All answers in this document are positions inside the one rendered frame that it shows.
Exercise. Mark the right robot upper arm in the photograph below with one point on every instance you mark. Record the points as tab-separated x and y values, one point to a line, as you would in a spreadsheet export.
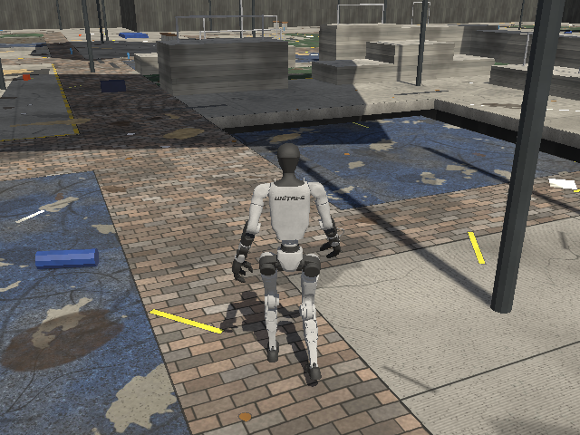
322	204

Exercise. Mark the left robot upper arm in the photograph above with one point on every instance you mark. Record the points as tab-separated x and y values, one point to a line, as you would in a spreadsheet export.
261	191

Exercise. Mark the robot left forearm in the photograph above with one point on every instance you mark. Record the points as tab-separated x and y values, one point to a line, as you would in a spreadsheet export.
244	245

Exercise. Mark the right robot hand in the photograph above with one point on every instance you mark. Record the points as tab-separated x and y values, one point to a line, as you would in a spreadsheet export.
336	249

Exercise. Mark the robot right forearm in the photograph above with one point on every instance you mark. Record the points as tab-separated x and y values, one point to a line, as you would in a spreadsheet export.
332	235

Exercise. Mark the left robot shin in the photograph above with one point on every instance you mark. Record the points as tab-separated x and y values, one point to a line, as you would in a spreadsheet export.
271	324

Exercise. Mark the left robot hand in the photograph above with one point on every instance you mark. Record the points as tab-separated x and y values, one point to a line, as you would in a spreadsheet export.
237	270

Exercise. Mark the robot left foot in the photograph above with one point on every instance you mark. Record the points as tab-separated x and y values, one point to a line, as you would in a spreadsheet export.
273	355

